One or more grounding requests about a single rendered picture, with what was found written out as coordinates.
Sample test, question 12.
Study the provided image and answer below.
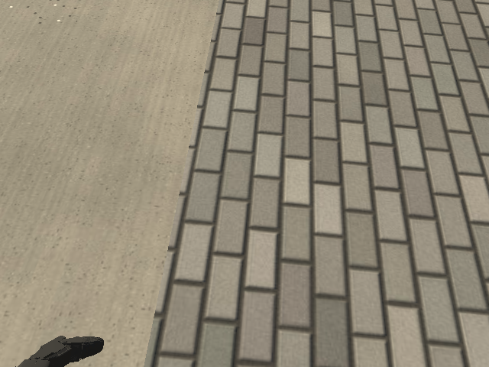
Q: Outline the left robot hand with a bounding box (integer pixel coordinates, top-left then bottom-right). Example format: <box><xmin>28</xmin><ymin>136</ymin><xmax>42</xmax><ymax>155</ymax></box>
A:
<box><xmin>15</xmin><ymin>336</ymin><xmax>104</xmax><ymax>367</ymax></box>

